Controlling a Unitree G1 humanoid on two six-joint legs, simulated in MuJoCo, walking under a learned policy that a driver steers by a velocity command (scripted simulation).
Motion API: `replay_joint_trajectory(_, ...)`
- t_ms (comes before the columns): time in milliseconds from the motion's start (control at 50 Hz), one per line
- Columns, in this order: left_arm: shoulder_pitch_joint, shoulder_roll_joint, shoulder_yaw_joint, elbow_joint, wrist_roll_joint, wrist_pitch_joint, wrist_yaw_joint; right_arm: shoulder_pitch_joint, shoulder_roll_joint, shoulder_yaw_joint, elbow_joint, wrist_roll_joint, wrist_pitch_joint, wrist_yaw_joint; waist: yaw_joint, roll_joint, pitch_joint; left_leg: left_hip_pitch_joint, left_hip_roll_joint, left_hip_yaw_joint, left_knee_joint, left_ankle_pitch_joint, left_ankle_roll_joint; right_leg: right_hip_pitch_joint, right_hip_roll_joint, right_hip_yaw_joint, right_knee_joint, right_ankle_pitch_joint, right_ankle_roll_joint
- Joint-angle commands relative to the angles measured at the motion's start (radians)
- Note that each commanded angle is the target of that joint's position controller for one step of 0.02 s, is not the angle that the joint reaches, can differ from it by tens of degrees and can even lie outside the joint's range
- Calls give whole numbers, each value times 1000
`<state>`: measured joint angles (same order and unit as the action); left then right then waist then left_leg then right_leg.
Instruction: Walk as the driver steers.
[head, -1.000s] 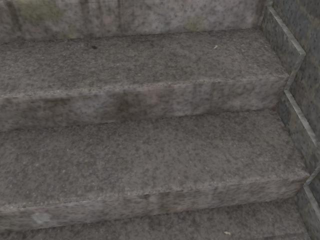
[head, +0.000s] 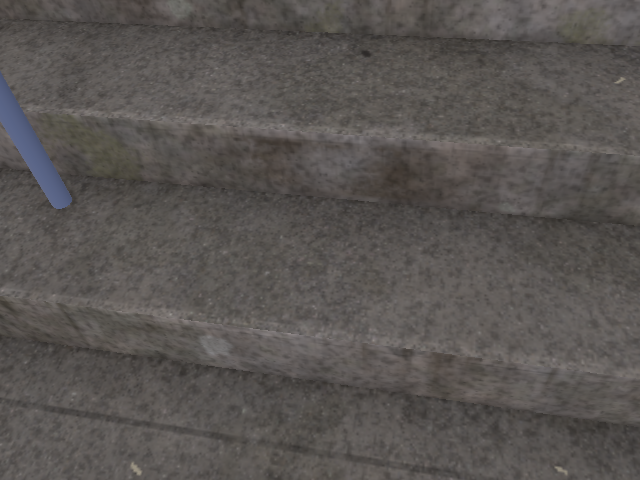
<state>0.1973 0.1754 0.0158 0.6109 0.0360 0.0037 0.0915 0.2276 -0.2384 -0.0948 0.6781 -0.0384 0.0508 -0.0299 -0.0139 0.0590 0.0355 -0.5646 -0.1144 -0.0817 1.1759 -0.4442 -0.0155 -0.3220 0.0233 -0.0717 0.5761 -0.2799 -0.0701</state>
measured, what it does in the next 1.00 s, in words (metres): climbs: left foot, then right foot 0.17 m higher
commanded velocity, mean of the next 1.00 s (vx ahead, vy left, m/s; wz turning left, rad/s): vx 0.32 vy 0.00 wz -0.07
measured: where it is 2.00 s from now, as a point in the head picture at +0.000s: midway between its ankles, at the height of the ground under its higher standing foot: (438, 141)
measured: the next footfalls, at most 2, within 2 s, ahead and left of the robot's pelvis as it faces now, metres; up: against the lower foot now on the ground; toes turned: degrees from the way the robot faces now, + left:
left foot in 0.44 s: +0.09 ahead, +0.14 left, +0.00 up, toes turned +12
right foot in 0.90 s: +0.41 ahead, +0.00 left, +0.17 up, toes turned -9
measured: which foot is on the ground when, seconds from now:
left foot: up 0.00-0.42, down 0.44-0.92, up 0.94-1.00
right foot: down 0.00-0.44, up 0.46-0.88, down 0.90-1.00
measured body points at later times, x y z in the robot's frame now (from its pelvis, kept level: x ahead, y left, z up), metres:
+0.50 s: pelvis +0.07 +0.05 +0.00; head +0.07 +0.06 +0.45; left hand +0.05 +0.30 -0.14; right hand +0.22 -0.18 -0.10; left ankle +0.05 +0.13 -0.73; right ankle +0.01 -0.07 -0.69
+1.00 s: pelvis +0.32 +0.03 +0.08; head +0.34 +0.06 +0.53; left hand +0.52 +0.23 -0.04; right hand +0.33 -0.22 -0.04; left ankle +0.17 +0.17 -0.47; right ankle +0.37 +0.00 -0.56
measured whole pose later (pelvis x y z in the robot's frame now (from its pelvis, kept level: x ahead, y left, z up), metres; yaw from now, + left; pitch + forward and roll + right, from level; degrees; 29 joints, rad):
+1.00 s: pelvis +0.32 +0.03 +0.08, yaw -9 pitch +2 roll -3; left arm 0.12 0.19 0.02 0.71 0.01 0.00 0.02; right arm 0.37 -0.19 -0.02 0.82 -0.03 -0.10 0.02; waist -0.02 -0.02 -0.01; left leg -0.44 0.06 -0.03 1.55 0.00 0.04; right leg -0.70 0.15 -0.18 1.14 -0.49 -0.19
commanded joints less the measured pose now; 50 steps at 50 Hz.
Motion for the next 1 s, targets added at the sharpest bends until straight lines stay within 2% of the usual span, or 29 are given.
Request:
replay_joint_trajectory(20, -57, 102, 28, -82, 1, -39, 15, -12, -82, -25, -57, 4, 4, 22, 5, -129, -15, -169, 42, -9, 234, 55, -32, 88, -257, 251, -265, 9, -125)
replay_joint_trajectory(60, 46, 128, 46, -20, -1, -31, 12, -55, -40, -5, -93, 1, 16, 29, 25, -153, -1, -216, 23, 13, 153, 52, -63, 161, -252, 241, -244, -17, -186)
replay_joint_trajectory(80, 49, 120, 51, -17, 1, -31, 10, -73, -39, -3, -102, -6, 19, 35, 29, -120, -16, -247, 25, 3, 92, 53, -63, 217, -263, 265, -251, -51, -200)
replay_joint_trajectory(140, 96, 141, 67, 12, -9, -43, 5, -84, -38, 3, -107, -12, 24, 39, 46, -158, -58, -254, 38, -7, -3, 35, -62, 297, -309, 301, -281, -133, -216)
replay_joint_trajectory(200, 123, 156, 78, 32, -11, -55, -8, -98, -47, 11, -96, -2, 15, 49, 74, -188, -72, -166, 77, 84, -148, 37, -25, 276, -336, 316, -366, -331, -190)
replay_joint_trajectory(280, 129, 131, 75, 82, -3, -73, -39, -58, -30, 19, -73, 7, 13, 66, 48, -198, -10, -29, 123, 140, -265, 58, 34, 154, -328, 261, -414, -319, -180)
replay_joint_trajectory(320, 161, 154, 86, 111, 3, -83, -66, -31, -28, 19, -66, 19, -5, 66, 43, -183, 16, 49, 130, 148, -313, 34, 66, 110, -326, 237, -435, -338, -167)
replay_joint_trajectory(360, 152, 168, 91, 130, -2, -92, -74, -35, -30, 18, -74, 12, -23, 48, 38, -157, 51, 135, 126, 172, -444, 22, 91, 75, -326, 206, -445, -331, -155)
replay_joint_trajectory(400, 144, 165, 88, 164, -14, -72, -77, 28, 7, 24, -49, 20, -47, 43, -2, -124, 76, 333, 93, 223, -728, 94, 129, 3, -283, 154, -388, -269, -155)
replay_joint_trajectory(420, 146, 143, 82, 178, -14, -64, -83, 83, 3, 16, -23, 11, -63, 36, -20, -91, 51, 485, 63, 249, -771, 129, 136, -65, -221, 108, -277, -189, -149)
replay_joint_trajectory(440, 137, 102, 65, 180, -22, -69, -91, 211, -23, 5, 14, 0, -82, 27, -79, 14, -6, 701, 122, 141, -819, 153, 120, -188, -138, 29, -59, -64, -126)
replay_joint_trajectory(460, 63, 35, 44, 130, -49, -77, -95, 365, -122, -17, 19, -24, -89, 11, -156, 168, -59, 873, 394, -275, -965, -30, 131, -461, -36, -28, 250, -150, -57)
replay_joint_trajectory(480, 93, 82, 62, 141, -42, -77, -79, 396, -197, -37, 17, -29, -82, -6, -163, 191, -101, 776, 523, -465, -1041, -57, 211, -524, -7, 67, 584, -206, -30)
replay_joint_trajectory(500, 106, 108, 76, 154, -33, -77, -71, 337, -139, -19, 9, -30, -86, -6, -121, 103, -48, 685, 518, -420, -1022, -34, 242, -551, -27, 173, 834, -151, -15)
replay_joint_trajectory(540, 86, 89, 80, 145, -25, -69, -64, 199, -57, 19, 13, -21, -115, 14, -22, 2, 19, 581, 449, -229, -991, -9, 227, -654, -41, 156, 1206, -46, -1)
replay_joint_trajectory(580, -3, 6, 54, 92, -25, -47, -59, 218, 9, 53, 75, -18, -149, 26, -7, -16, 37, 560, 440, -130, -960, 107, 189, -843, -25, 139, 1565, -66, -21)
replay_joint_trajectory(620, -62, -54, 25, 41, -20, -34, -67, 285, 10, 59, 157, -14, -171, 35, 2, -70, 48, 547, 437, -46, -941, 107, 140, -979, -19, 158, 1692, -50, -59)
replay_joint_trajectory(700, -214, -108, -17, -58, -34, 4, -63, 335, 26, 83, 266, -16, -196, 46, 11, 13, 117, 447, 399, 93, -990, 272, 67, -1132, 26, 94, 1798, -57, -98)
replay_joint_trajectory(740, -295, -105, -40, -121, -20, 19, -81, 338, 25, 89, 306, -4, -188, 33, 46, -2, 135, 341, 327, 198, -1032, 315, 44, -1047, -7, 39, 1543, -22, -95)
replay_joint_trajectory(760, -379, -101, -48, -146, -27, 28, -83, 359, 31, 96, 320, 9, -184, 18, 29, -4, 145, 309, 313, 213, -1083, 366, 61, -1009, -10, -20, 1445, -32, -87)
replay_joint_trajectory(800, -387, -64, -59, -169, -43, 38, -92, 358, -26, 91, 330, 47, -170, -23, 38, 6, 111, 335, 324, 277, -1224, 698, 119, -805, -58, -121, 1131, -144, -86)
replay_joint_trajectory(820, -321, -46, -60, -138, -53, 28, -87, 278, -42, 99, 290, 68, -167, -33, 74, -41, 44, 308, 298, 371, -1146, 1263, 112, -504, -18, -213, 877, -203, -103)
replay_joint_trajectory(840, -234, -50, -62, -100, -65, 31, -79, 329, -118, 82, 283, 77, -171, -45, 96, 41, -85, 365, 355, 348, -1010, 1816, 142, -294, 59, -272, 830, -204, -108)
replay_joint_trajectory(880, 22, 16, -27, -21, -32, 27, -73, 322, -213, 44, 260, 80, -161, -38, 179, 189, -279, 638, 427, 301, -613, 2173, 130, -179, 134, -208, 626, -289, -154)
replay_joint_trajectory(900, 95, 74, -2, 3, -15, 9, -88, 288, -242, 29, 213, 73, -157, -9, 205, 219, -350, 591, 415, 287, -348, 1988, 131, -7, 147, -47, 444, -295, -178)
replay_joint_trajectory(920, 113, 189, 44, 20, -26, -2, -78, 222, -174, 36, 103, 37, -176, 25, 203, 6, -351, 170, 258, 265, 53, 1346, 76, 220, -17, 433, 207, -411, -276)
replay_joint_trajectory(940, 62, 268, 80, 23, -28, 16, -57, 76, -151, 26, 36, 12, -189, 68, 178, -217, -373, -102, 17, 136, 535, 367, 36, 240, -185, 994, -178, -326, -352)
replay_joint_trajectory(960, -3, 235, 88, 16, -15, -2, -57, 85, -60, 40, -19, -24, -198, 82, 98, -115, -372, -199, 95, -43, 726, 424, 64, 220, -210, 959, -234, -305, -282)
replay_joint_trajectory(1000, 48, 125, 66, 149, -17, -35, -64, 32, 54, 74, -60, -15, -183, 58, 11, 33, -99, -341, 116, 5, 843, 470, 76, -28, -179, 761, -190, -293, -215)
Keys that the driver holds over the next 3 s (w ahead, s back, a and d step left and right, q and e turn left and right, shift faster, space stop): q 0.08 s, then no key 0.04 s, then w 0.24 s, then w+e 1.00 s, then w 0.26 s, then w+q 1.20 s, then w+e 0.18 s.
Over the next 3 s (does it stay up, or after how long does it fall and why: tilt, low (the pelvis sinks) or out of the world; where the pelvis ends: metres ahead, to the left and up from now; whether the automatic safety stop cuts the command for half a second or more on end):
stays up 1.50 -0.27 0.73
